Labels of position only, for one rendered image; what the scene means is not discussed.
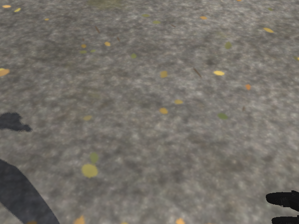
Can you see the right robot hand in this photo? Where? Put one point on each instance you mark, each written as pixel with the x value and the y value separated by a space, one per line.
pixel 287 199

